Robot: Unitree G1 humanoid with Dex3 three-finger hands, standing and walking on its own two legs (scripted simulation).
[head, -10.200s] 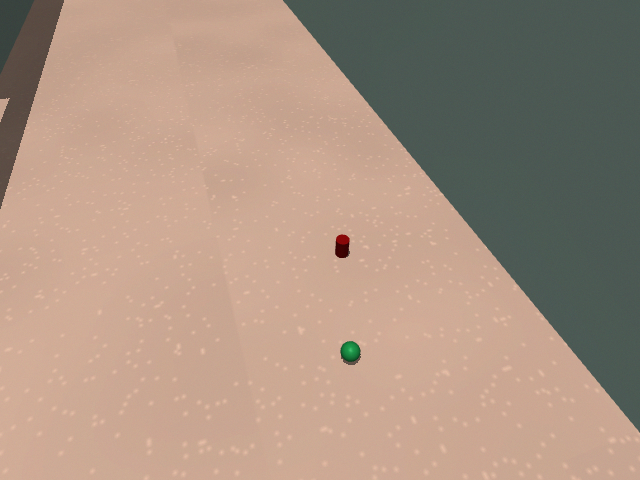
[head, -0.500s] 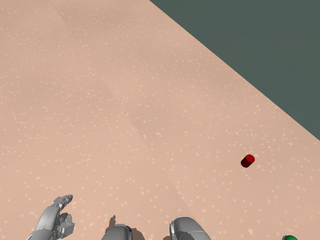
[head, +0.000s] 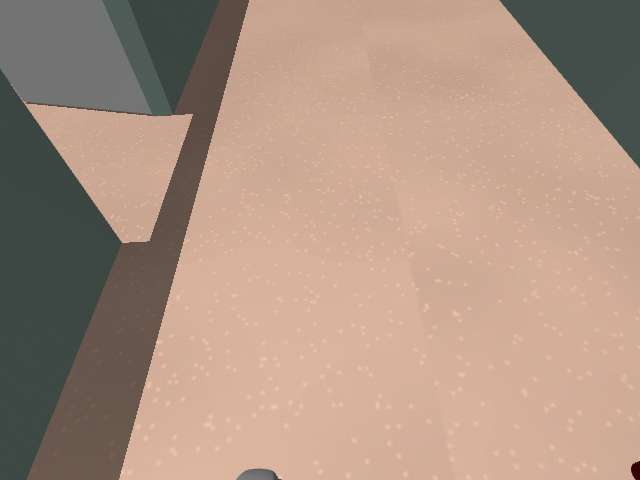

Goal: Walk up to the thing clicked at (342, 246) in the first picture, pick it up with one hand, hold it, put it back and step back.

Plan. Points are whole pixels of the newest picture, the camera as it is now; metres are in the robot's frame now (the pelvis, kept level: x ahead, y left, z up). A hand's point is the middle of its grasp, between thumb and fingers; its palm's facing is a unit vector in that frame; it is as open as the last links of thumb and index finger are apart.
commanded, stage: walk up
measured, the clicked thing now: out of the picture +0.30 -0.76 -0.72
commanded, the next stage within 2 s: stand in 1.54 s
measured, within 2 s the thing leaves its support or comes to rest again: neither
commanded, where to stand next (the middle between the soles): +0.15 +0.08 m, yaw +26 degrees
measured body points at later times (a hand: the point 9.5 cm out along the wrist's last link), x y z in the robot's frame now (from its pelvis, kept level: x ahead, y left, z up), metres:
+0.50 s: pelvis +0.06 +0.04 -0.01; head +0.08 +0.05 +0.44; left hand +0.03 +0.37 -0.12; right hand +0.19 -0.26 -0.12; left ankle +0.01 +0.17 -0.72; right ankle +0.16 -0.06 -0.72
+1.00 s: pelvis +0.08 +0.06 -0.01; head +0.10 +0.09 +0.43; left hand +0.02 +0.39 -0.14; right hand +0.31 -0.18 -0.12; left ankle +0.07 +0.19 -0.72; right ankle +0.14 -0.07 -0.70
